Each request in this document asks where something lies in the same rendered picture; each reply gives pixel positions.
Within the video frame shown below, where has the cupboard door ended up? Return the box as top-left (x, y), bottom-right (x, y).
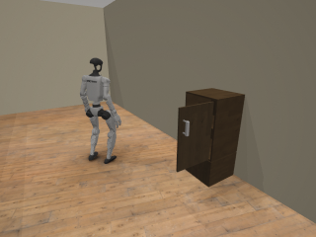
top-left (176, 101), bottom-right (214, 172)

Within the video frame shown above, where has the left robot forearm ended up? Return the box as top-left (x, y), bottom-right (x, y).
top-left (80, 95), bottom-right (90, 108)

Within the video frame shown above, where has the robot right upper arm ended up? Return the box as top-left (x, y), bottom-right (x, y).
top-left (101, 76), bottom-right (111, 101)

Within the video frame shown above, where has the humanoid robot torso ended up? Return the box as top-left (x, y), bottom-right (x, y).
top-left (86, 74), bottom-right (104, 117)

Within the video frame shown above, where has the right robot hand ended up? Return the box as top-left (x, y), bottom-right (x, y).
top-left (113, 114), bottom-right (121, 128)

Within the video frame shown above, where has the right robot forearm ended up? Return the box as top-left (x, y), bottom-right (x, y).
top-left (106, 94), bottom-right (117, 116)

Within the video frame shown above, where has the left robot foot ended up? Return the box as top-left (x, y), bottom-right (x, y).
top-left (88, 151), bottom-right (98, 161)

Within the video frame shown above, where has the robot left upper arm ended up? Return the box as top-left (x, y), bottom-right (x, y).
top-left (80, 75), bottom-right (88, 97)

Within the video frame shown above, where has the handle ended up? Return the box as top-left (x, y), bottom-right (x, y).
top-left (183, 120), bottom-right (190, 136)

